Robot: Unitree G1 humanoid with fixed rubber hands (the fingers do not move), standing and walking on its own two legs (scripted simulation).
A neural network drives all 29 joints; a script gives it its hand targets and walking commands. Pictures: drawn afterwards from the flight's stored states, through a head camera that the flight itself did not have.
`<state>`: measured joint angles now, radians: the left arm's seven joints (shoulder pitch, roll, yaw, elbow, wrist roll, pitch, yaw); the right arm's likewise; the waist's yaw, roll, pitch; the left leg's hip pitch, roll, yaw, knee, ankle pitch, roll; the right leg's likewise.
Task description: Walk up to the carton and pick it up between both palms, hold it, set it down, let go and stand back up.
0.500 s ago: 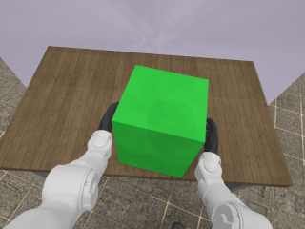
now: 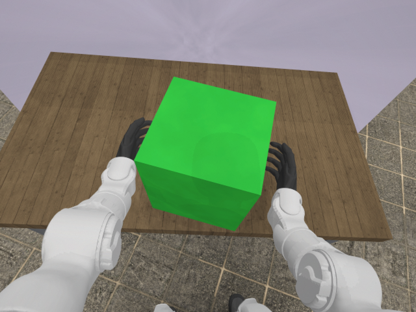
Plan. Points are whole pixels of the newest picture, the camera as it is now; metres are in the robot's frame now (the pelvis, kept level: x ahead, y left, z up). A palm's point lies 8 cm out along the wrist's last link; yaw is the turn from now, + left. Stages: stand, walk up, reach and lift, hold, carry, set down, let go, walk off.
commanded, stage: set down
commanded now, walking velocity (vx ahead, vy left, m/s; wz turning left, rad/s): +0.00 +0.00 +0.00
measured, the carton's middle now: (207, 161) +0.43 -0.03 -0.04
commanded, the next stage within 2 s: none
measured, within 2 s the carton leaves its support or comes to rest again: neither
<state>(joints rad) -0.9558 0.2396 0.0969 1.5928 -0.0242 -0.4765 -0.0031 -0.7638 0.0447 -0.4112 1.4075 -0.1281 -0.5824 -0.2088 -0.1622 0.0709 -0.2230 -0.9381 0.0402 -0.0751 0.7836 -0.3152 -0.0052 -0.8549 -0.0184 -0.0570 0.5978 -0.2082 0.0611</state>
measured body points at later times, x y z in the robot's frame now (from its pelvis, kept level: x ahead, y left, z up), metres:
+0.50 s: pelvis +0.00 +0.00 +0.00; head +0.10 +0.01 +0.44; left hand +0.42 +0.15 -0.01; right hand +0.34 -0.22 -0.02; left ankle +0.01 +0.11 -0.70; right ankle +0.02 -0.17 -0.70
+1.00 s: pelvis -0.02 +0.00 +0.01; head +0.06 +0.03 +0.45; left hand +0.36 +0.19 -0.02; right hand +0.28 -0.19 -0.02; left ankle +0.01 +0.11 -0.70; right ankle +0.02 -0.17 -0.70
